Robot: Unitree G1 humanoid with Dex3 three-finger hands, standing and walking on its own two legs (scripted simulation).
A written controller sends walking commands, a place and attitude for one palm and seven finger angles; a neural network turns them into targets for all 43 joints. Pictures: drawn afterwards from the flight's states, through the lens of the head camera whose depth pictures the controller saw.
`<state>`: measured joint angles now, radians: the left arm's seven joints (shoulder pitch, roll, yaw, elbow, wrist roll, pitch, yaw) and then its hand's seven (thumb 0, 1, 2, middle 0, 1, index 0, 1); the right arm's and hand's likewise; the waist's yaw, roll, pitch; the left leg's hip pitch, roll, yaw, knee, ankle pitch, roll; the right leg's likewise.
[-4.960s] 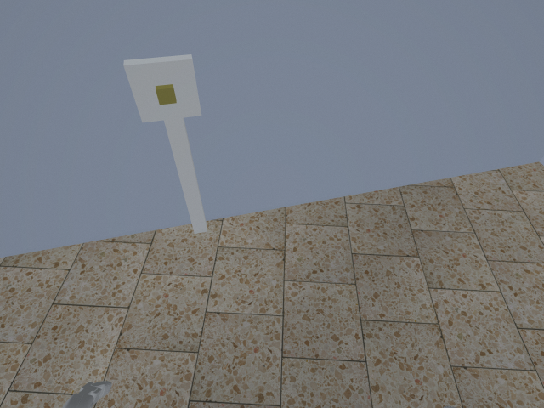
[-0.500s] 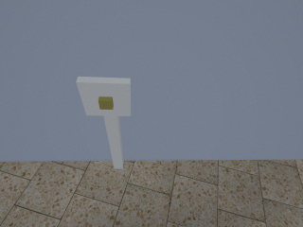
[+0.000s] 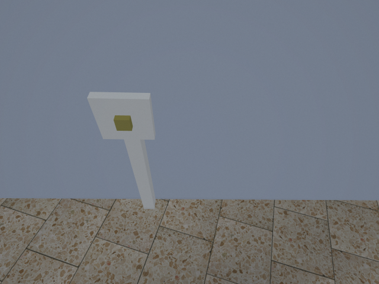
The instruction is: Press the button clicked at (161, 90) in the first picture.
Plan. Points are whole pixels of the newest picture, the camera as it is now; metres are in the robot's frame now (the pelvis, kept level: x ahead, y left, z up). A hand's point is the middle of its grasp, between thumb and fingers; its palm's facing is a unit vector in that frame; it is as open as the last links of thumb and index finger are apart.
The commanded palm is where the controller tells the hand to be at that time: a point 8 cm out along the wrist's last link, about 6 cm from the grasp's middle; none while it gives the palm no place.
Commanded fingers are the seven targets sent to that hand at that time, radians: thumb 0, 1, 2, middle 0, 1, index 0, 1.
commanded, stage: come to a stop and stand still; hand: left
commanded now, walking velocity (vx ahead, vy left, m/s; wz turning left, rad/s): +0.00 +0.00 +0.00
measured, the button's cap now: (123, 122) +0.57 +0.25 -0.04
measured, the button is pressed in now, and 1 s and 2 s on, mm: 0 0 0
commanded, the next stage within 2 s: look again from close up in 0.42 s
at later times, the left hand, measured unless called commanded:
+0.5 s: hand out of the picture -0.04 +0.16 -0.17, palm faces +0.03 -0.99 -0.17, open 7.4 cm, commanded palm none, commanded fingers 0.00 0.90 0.90 -0.20 -0.30 -0.20 -0.30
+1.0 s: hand out of the picture -0.02 +0.21 -0.18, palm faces +0.03 -0.98 -0.20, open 7.4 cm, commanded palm none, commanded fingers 0.00 0.90 0.90 -0.20 -0.30 -0.20 -0.30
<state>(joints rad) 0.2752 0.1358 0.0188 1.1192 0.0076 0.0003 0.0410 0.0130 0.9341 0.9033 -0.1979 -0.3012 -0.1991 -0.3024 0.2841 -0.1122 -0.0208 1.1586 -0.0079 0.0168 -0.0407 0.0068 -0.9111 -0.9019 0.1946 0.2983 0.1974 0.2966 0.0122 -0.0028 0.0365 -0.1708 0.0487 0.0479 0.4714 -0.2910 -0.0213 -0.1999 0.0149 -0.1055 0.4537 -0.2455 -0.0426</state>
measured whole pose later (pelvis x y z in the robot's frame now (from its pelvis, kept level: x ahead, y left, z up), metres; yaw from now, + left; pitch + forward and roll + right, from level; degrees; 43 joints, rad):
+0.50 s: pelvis -0.02 +0.01 +0.01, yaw -1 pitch -1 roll +0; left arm 0.31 0.11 0.00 1.16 0.01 -0.01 0.04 0.00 0.91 0.90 -0.20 -0.30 -0.20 -0.30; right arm 0.31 -0.11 0.00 1.17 -0.01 0.00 -0.04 0.01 -0.91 -0.90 0.20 0.30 0.20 0.30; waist 0.01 0.01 0.03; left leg -0.14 0.03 0.08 0.39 -0.22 -0.01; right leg -0.19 0.00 -0.08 0.40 -0.19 -0.03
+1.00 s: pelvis -0.03 +0.04 +0.00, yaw +0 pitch -2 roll +0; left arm 0.30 0.16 -0.01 1.06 0.02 -0.01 0.04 0.01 0.91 0.90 -0.20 -0.30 -0.20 -0.30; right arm 0.31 -0.15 0.01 1.06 -0.01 -0.02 -0.02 0.01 -0.92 -0.90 0.20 0.30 0.20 0.30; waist 0.00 -0.01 0.01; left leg -0.20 -0.02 0.07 0.47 -0.25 0.04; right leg -0.24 -0.06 -0.08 0.48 -0.21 0.01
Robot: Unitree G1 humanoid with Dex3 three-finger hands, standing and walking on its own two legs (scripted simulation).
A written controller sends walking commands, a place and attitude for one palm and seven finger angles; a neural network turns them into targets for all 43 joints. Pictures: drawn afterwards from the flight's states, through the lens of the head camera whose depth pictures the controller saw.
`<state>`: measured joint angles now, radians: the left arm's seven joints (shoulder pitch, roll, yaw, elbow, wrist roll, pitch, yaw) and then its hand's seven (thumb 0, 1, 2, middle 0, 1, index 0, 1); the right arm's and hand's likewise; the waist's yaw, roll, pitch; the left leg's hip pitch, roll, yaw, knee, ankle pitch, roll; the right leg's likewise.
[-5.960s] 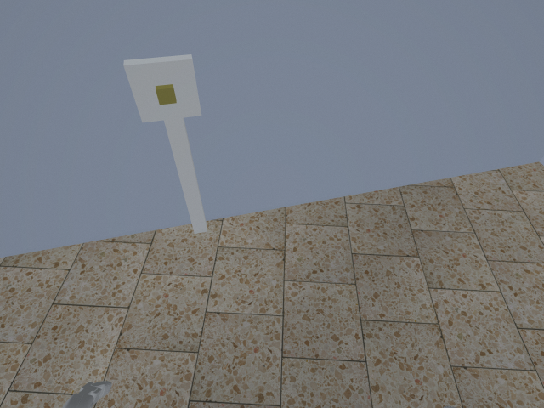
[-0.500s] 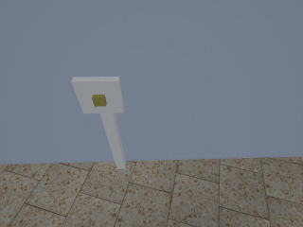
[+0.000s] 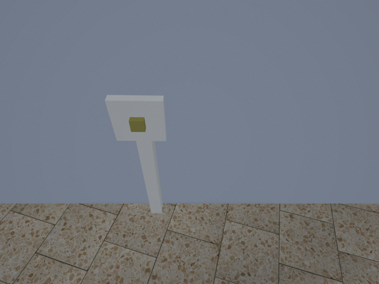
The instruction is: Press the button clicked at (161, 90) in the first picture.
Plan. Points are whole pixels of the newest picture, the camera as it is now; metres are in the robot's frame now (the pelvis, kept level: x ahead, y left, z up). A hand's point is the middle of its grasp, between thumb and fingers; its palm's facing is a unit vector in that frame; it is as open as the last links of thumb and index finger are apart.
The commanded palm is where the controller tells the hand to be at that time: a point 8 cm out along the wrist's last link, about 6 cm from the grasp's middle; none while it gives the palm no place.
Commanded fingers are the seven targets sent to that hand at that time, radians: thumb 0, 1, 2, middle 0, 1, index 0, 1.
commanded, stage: shuffle to correct the standing spot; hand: left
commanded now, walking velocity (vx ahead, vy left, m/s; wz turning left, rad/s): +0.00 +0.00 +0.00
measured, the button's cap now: (137, 123) +0.60 +0.21 -0.04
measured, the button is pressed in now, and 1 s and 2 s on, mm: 0 0 0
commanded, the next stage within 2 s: come to a stop and stand still in 0.66 s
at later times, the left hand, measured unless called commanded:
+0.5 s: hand out of the picture +0.00 +0.15 -0.19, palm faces +0.07 -0.99 -0.14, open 7.4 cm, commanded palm none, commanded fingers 0.00 0.90 0.90 -0.20 -0.30 -0.20 -0.30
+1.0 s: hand out of the picture +0.09 +0.18 -0.19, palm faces +0.07 -0.99 -0.14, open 7.4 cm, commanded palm none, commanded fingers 0.00 0.90 0.90 -0.20 -0.30 -0.20 -0.30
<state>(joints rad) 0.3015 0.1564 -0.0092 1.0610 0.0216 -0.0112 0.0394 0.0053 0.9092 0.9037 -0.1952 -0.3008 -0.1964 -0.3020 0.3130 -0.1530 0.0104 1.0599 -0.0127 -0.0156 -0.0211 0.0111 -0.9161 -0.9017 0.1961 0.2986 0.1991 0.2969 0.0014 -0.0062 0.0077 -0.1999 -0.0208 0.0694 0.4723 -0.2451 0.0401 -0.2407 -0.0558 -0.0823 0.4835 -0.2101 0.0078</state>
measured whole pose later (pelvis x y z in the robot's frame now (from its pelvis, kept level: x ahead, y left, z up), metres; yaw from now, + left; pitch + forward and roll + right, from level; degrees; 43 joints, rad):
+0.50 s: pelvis +0.05 -0.01 -0.01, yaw +1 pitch +0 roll +0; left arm 0.41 0.13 0.01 1.10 0.03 -0.02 0.02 0.00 0.91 0.90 -0.20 -0.30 -0.20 -0.30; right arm 0.36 -0.12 0.00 1.10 -0.01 -0.03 -0.02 0.01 -0.91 -0.90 0.20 0.30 0.20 0.30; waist 0.01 -0.02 0.00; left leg -0.20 -0.01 0.04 0.58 -0.38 0.03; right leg -0.23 -0.04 -0.10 0.58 -0.34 0.00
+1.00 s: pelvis +0.13 +0.02 -0.01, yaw +1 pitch -1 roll -1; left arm 0.35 0.14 0.03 1.10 0.02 0.02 0.04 0.01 0.91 0.90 -0.20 -0.30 -0.20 -0.30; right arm 0.23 -0.14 -0.01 1.04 -0.02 -0.03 -0.05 0.01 -0.95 -0.90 0.20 0.30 0.20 0.30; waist 0.01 -0.05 0.04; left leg -0.29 0.02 0.14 0.57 -0.26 0.07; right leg -0.32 -0.05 -0.05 0.95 -0.49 0.00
